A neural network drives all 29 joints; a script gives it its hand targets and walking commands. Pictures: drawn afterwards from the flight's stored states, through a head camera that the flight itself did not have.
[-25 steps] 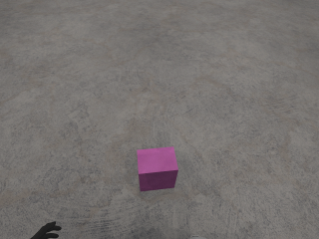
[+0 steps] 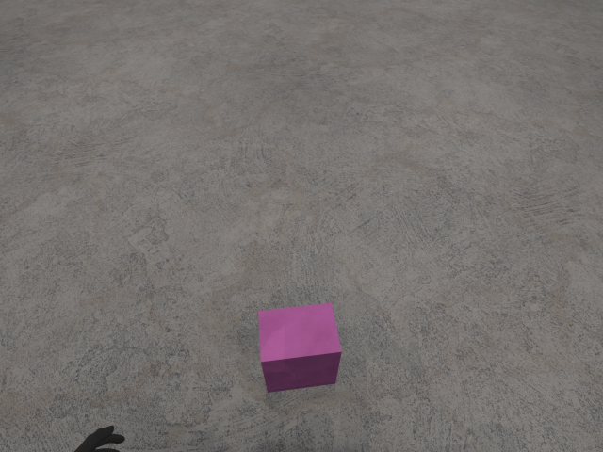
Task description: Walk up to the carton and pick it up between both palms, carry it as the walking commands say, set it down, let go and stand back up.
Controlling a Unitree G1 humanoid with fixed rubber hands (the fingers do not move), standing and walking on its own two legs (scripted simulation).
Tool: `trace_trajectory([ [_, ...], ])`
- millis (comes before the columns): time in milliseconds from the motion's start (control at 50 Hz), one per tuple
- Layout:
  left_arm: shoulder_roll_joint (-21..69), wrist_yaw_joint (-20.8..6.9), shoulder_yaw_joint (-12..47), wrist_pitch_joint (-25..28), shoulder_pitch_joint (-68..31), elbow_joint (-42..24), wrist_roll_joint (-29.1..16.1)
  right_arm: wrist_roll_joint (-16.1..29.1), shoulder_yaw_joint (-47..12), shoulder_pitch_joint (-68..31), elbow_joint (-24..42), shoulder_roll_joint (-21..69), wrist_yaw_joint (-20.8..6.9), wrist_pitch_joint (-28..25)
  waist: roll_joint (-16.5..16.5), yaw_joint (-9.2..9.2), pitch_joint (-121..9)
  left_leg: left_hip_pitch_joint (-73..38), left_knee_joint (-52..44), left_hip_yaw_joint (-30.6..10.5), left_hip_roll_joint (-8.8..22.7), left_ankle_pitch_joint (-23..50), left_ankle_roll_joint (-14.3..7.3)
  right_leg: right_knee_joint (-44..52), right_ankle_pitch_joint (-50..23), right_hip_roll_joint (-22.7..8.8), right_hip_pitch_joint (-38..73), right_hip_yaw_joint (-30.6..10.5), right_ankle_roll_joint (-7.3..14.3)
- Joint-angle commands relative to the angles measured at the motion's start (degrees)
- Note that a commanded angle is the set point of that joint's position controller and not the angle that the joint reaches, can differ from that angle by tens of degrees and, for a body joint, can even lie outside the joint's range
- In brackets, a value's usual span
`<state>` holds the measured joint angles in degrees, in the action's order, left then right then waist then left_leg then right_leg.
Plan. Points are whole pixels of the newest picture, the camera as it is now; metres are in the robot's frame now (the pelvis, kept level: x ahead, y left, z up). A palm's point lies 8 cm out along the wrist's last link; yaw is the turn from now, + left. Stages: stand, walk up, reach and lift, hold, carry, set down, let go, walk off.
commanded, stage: walk up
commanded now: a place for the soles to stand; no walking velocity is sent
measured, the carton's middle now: (298, 349) +0.53 +0.04 -0.62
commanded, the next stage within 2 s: none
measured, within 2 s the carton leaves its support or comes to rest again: neither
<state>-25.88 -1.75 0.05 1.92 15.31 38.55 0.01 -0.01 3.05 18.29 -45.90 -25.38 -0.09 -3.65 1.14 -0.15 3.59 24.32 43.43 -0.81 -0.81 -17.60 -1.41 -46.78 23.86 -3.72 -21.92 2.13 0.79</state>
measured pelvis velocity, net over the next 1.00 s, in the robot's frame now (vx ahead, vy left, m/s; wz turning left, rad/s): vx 0.01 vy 0.01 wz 0.00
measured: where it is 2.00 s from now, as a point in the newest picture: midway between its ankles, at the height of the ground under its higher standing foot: outside the picture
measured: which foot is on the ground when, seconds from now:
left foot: down 0.00-1.00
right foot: down 0.00-1.00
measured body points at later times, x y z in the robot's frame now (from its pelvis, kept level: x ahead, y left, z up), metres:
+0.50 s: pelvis +0.01 +0.00 +0.00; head +0.03 +0.01 +0.45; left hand +0.15 +0.32 -0.08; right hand +0.13 -0.32 -0.09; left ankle +0.06 +0.13 -0.71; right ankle +0.02 -0.13 -0.71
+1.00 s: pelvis +0.01 +0.01 +0.00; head +0.03 +0.01 +0.45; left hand +0.15 +0.32 -0.08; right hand +0.12 -0.31 -0.09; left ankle +0.06 +0.13 -0.71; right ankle +0.02 -0.13 -0.71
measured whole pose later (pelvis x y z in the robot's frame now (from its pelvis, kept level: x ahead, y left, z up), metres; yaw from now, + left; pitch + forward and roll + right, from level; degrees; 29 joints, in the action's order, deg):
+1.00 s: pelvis +0.01 +0.01 +0.00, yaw +0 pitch +0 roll +0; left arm -25.6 -1.8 0.0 1.6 12.6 38.6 0.0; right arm 0.0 1.5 12.4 -46.5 -24.0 -0.1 -3.2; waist 1.1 -0.2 2.4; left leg 24.7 43.4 -0.8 -0.9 -18.6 -1.4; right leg -45.3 23.6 -3.8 -21.6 2.1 0.7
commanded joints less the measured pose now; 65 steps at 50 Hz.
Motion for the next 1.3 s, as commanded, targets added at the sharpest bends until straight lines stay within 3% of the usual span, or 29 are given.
trace_trajectory([
  [0, -12.01, 1.55, -5.05, 1.28, -1.96, 0.75, 1.27, 0.02, 1.28, -3.12, 2.23, -10.48, 0.61, -0.83, -0.26, 1.79, -4.09, 5.79, -9.8, -12.61, 4.15, 2.23, -3.16, 14.89, 0.45, -5.64, 7.96, -8.21, 5.01],
  [40, -13.25, 1.54, -5.17, 1.45, -4.59, 0.69, 0.91, -0.29, 1.18, -1.03, 0.91, -10.03, 0.59, -1.03, -0.32, -0.27, -6.57, -0.24, -5.82, -6.75, 1.84, 7.72, -2.28, 15.84, -2.57, -8.14, 6.43, -9.07, 6.33],
  [80, -11.87, 1.58, -4.47, 1.38, -3.98, 0.46, 1.16, -0.22, 1.24, -1.6, 1.45, -10.45, 0.69, -0.83, -0.14, 0.33, -8.49, -2.43, -5.42, -8.99, 2.9, 12.62, -3.1, 13.24, -7.73, -6.67, 5.48, -5.91, 5.06],
  [140, -10.41, 1.6, -4.76, 0.92, -3.54, 1.1, 0.22, -0.08, 1.26, -3.06, 0.5, -12.43, 0.86, -1.05, -4.17, 0.85, -7.81, -2.97, -8.67, -13.9, 6.19, 16.32, -5.52, 7.7, -9.89, -3.17, 5.48, -2.16, 3.87],
  [180, -9.88, 1.67, -4.63, 0.83, -4.2, 0.74, 0.51, -0.06, 1.16, -4.88, 0.35, -12.2, 0.77, -0.95, -3.24, 1.41, -7.86, -0.28, -10.11, -16.08, 7.38, 12.9, -6.41, 8.97, -6.23, -2.77, 6.8, -3.59, 4.24],
  [220, -10.32, 1.82, -4.61, 0.68, -3.75, 1.23, 0.76, -0.4, 0.87, -7.55, 0.69, -11.46, 0.64, -0.55, -3.4, 2.13, -7.32, 0.57, -9.63, -13.84, 5.87, 9.2, -5.16, 10.74, -4.14, -3.3, 7.9, -3.99, 4.02],
  [260, -11.85, 1.69, -5.23, 0.71, -5.4, 1.99, 0.95, -0.13, 1.02, -6.56, 0.62, -11.05, 0.73, -0.43, -0.39, 1.22, -5.15, 1.79, -8.32, -10.32, 3.44, 7.36, -3.96, 12.95, -1.59, -5.17, 6.74, -4.82, 5.14],
  [320, -11.46, 1.53, -5.13, 0.58, -6.38, 0.77, 1.1, -0.36, 0.63, -5.95, 0.64, -10.26, 0.49, -0.51, -1.34, 0.55, -7.7, -1.16, -7.12, -8.07, 2.66, 6.82, -3.25, 14.14, -2.61, -6.83, 6.32, -6.34, 5.28],
  [360, -11.28, 1.56, -4.8, 0.48, -7.41, 1.05, 1.13, -0.49, 1.04, -6.45, 0.04, -10.75, 0.53, -0.65, 0.4, 0.36, -5.91, -0.51, -8.09, -10.61, 3.63, 8.48, -3.9, 11.64, -2.41, -5.19, 4.81, -3.71, 4.51],
  [380, -10.21, 1.56, -4.3, 0.37, -6.43, 0.69, 1.09, -0.62, 1.39, -7.46, 0.94, -11.53, 0.64, -0.55, -3.16, 0.77, -6.88, -1.6, -8.36, -11.38, 4.14, 7.81, -4.55, 10.89, -2.71, -4.36, 4.09, -3.72, 3.94],
  [400, -9.94, 1.54, -4.6, 0.45, -6.61, 1.13, 1.13, -0.77, 1.04, -7.27, 0.79, -11.23, 0.46, -0.57, -2.61, 0.97, -6.03, 0.15, -10.2, -12.62, 4.75, 6.37, -4.65, 11.1, -0.35, -3.23, 5.45, -3.61, 3.63],
  [480, -10.68, 1.59, -4.98, 0.53, -6.01, 0.7, 1.5, -0.56, 1.04, -7.74, 1.03, -11.34, 0.51, -0.62, -1.47, 1.04, -6.48, 1.95, -10.62, -14.37, 5.44, 3.77, -4.76, 11.71, -0.64, -4.22, 6.84, -5.2, 4.25],
  [520, -11.43, 1.54, -5.04, 0.58, -6.44, 1.0, 1.4, -0.91, 0.91, -7.24, 0.86, -10.93, 0.46, -0.39, -1.6, 0.85, -5.51, 2.23, -9.92, -10.95, 3.42, 3.67, -3.41, 13.36, -0.37, -4.95, 6.21, -6.08, 4.47],
  [560, -12.15, 1.46, -5.56, 0.55, -7.18, 0.49, 1.35, -0.42, 0.59, -7.19, 0.88, -10.35, 0.16, -0.46, 1.32, 0.67, -7.17, -0.43, -7.13, -9.25, 2.52, 5.68, -3.76, 13.72, -1.25, -6.13, 6.39, -5.79, 4.92],
  [600, -10.95, 1.55, -4.75, 0.5, -7.07, 0.74, 1.25, -0.79, 0.68, -6.99, 0.32, -9.99, 0.48, -0.59, -1.93, 0.45, -7.02, -1.54, -6.12, -8.56, 2.17, 7.53, -3.35, 14.41, -2.81, -6.3, 4.17, -5.85, 4.75],
  [640, -11.36, 1.36, -5.1, 0.38, -8.66, 0.09, 1.33, -0.98, 0.95, -5.96, 1.18, -10.96, 0.47, -0.46, 0.92, -0.24, -6.32, -0.38, -8.63, -10.92, 3.01, 5.06, -4.22, 11.44, -1.56, -4.89, 4.32, -3.78, 4.02],
  [680, -10.77, 1.49, -5.54, 0.0, -6.95, 0.3, 1.14, -0.72, 1.24, -6.65, 0.87, -11.76, 0.38, -0.35, -4.01, 0.77, -5.89, 0.94, -10.95, -12.9, 4.73, 2.27, -4.59, 10.6, 2.2, -3.52, 4.65, -2.83, 3.66],
  [700, -10.65, 1.32, -5.27, 0.06, -6.08, 0.42, 1.37, -1.01, 1.08, -6.87, 1.31, -11.95, 0.51, -0.25, -1.91, 1.24, -5.78, 2.69, -12.21, -15.73, 5.25, 0.54, -5.45, 10.73, 2.79, -2.53, 5.93, -4.2, 3.3],
  [740, -10.21, 1.51, -4.82, 0.03, -5.2, 1.36, 1.33, -1.02, 0.73, -7.64, 1.44, -11.22, 0.67, -0.57, -4.83, 2.05, -5.74, 1.58, -13.1, -18.17, 7.13, 1.86, -5.85, 9.94, 2.23, -1.65, 6.11, -3.81, 2.95],
  [780, -11.29, 1.56, -5.08, 0.44, -6.49, 0.43, 1.7, -0.89, 0.91, -6.98, 1.61, -11.44, 0.51, -0.51, -1.04, 1.15, -6.89, 3.18, -10.76, -14.27, 5.03, 3.72, -4.45, 13.31, -0.32, -3.72, 8.54, -5.4, 3.75],
  [860, -11.66, 1.59, -5.11, 0.75, -7.44, 0.29, 1.57, -0.58, 0.9, -5.71, 0.81, -9.98, 0.3, -0.31, 0.69, 0.13, -7.02, 0.09, -5.45, -6.76, 1.06, 5.16, -2.68, 15.91, 1.85, -7.57, 5.27, -7.68, 5.45],
  [880, -11.32, 1.5, -4.86, 0.48, -8.01, 0.76, 1.5, -0.79, 0.89, -4.69, 0.86, -9.93, 0.42, -0.46, 0.3, -0.58, -6.23, -1.51, -7.43, -8.64, 1.67, 4.63, -3.16, 14.61, 0.07, -6.75, 3.47, -6.49, 4.95],
  [940, -10.61, 1.48, -4.91, 0.28, -6.63, 0.79, 1.37, -1.12, 1.3, -5.89, 1.77, -11.79, 0.44, -0.57, -3.05, 0.93, -6.03, 0.42, -9.87, -12.83, 4.47, 4.45, -4.72, 10.87, 0.69, -3.22, 4.45, -3.09, 3.27],
  [1000, -10.33, 1.48, -5.17, 0.5, -6.62, 0.61, 1.63, -0.96, 0.83, -5.71, 0.96, -10.59, 0.41, -0.49, 0.35, 0.91, -6.86, 2.03, -9.21, -11.21, 3.72, 4.21, -3.63, 14.28, 1.02, -5.0, 6.98, -5.02, 4.34],
  [1040, -11.27, 1.31, -5.08, 0.34, -6.86, 0.23, 1.53, -1.1, 1.05, -6.59, 1.4, -10.64, 0.48, -0.62, -2.89, 0.96, -7.58, -0.75, -8.88, -9.92, 3.05, 4.55, -3.63, 12.71, 0.79, -5.39, 5.13, -4.74, 4.08],
  [1060, -11.22, 1.34, -5.15, 0.3, -6.5, 0.21, 1.66, -0.61, 0.84, -7.15, 1.39, -10.06, 0.37, -0.62, -0.76, 0.76, -5.46, 1.08, -8.33, -10.53, 2.92, 4.95, -3.84, 13.91, 1.89, -4.69, 5.34, -4.63, 3.79],
  [1180, -10.24, 1.29, -4.94, -0.12, -6.54, 0.81, 1.34, -1.02, 1.17, -7.04, 1.85, -11.99, 0.52, -0.55, -3.42, 1.23, -4.73, 1.98, -12.66, -16.46, 5.62, 0.89, -5.8, 9.45, 2.89, -1.5, 4.16, -2.89, 2.85],
  [1220, -10.53, 1.51, -5.39, 0.41, -5.95, 0.26, 1.32, -1.21, 1.06, -6.88, 2.03, -11.14, 0.46, -0.26, -3.8, 1.27, -5.75, 3.35, -10.9, -12.53, 4.09, 1.89, -3.95, 12.92, 0.6, -3.28, 6.87, -5.26, 3.65],
  [1280, -11.07, 1.45, -5.07, 0.68, -6.46, 0.65, 1.63, -1.03, 0.76, -6.32, 1.14, -9.96, 0.43, -0.48, -0.06, 0.88, -7.0, 0.49, -7.73, -9.2, 2.2, 5.31, -3.28, 14.91, -0.89, -6.38, 6.59, -7.02, 5.15],
])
